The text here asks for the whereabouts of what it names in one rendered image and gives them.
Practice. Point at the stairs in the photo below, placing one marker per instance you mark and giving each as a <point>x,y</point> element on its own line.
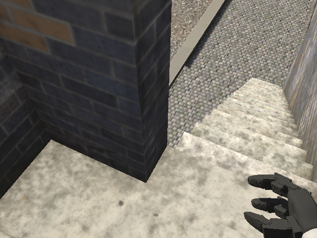
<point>252,133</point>

